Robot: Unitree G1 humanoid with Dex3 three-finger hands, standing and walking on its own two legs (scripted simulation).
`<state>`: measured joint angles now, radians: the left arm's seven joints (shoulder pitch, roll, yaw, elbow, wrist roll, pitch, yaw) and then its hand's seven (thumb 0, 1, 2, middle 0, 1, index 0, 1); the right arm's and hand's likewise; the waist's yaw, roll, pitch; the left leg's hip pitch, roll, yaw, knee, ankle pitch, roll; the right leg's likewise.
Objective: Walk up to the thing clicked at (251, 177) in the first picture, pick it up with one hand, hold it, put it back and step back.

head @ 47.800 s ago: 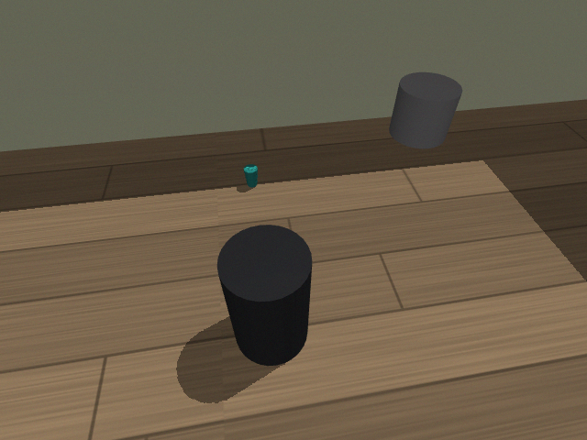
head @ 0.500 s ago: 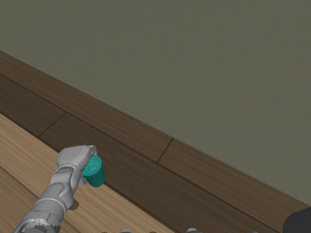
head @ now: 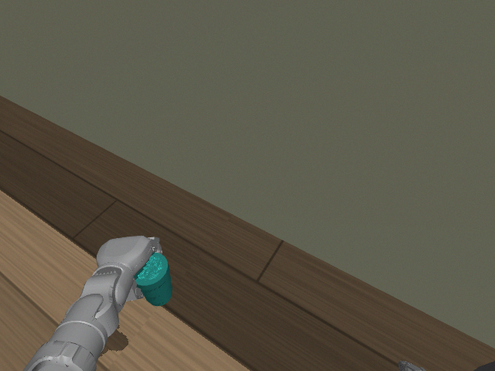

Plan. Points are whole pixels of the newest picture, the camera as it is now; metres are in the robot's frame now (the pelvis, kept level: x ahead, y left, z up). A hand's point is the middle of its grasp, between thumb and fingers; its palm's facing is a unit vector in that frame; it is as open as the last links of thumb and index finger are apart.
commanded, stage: hold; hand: left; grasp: from above
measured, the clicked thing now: (154, 282) +0.32 +0.20 -0.10
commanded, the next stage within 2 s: crouch in 1.50 s
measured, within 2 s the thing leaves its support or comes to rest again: neither
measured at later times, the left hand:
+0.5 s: hand (133, 278) +0.30 +0.22 -0.03, palm faces -0.43 -0.06 -0.90, open 9.2 cm
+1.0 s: hand (129, 279) +0.29 +0.21 -0.01, palm faces -0.42 -0.06 -0.90, open 9.2 cm
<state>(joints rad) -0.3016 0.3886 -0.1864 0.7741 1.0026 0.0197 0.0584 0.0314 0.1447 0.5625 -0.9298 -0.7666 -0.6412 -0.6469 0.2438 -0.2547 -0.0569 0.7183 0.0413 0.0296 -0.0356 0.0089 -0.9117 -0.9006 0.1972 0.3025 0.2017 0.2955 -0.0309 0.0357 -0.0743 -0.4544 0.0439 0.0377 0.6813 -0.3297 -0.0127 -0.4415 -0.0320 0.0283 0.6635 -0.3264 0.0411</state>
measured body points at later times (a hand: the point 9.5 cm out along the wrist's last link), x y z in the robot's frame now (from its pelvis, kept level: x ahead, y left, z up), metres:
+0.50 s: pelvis +0.00 -0.01 +0.01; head +0.01 -0.03 +0.46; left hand +0.31 +0.22 +0.02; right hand +0.13 -0.27 -0.11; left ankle +0.01 +0.13 -0.72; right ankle +0.00 -0.15 -0.72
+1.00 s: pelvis +0.00 -0.01 +0.02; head +0.00 -0.03 +0.47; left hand +0.30 +0.22 +0.04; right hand +0.14 -0.26 -0.10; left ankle +0.01 +0.13 -0.72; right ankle +0.00 -0.15 -0.72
